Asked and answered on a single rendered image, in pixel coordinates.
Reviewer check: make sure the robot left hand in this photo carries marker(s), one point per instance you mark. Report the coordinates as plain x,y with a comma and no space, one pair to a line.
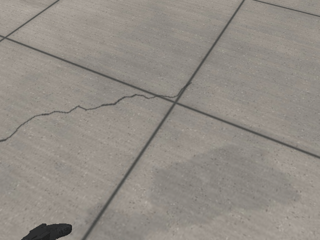
49,232

